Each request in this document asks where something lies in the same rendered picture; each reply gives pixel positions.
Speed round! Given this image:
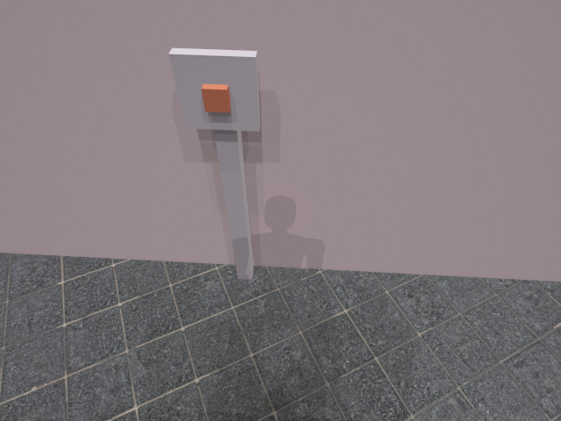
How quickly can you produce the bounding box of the button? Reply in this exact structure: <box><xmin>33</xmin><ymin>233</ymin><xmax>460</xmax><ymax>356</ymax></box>
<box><xmin>201</xmin><ymin>84</ymin><xmax>231</xmax><ymax>113</ymax></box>

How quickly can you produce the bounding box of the panel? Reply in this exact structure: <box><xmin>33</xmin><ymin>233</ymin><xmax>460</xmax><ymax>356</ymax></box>
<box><xmin>168</xmin><ymin>48</ymin><xmax>260</xmax><ymax>280</ymax></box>

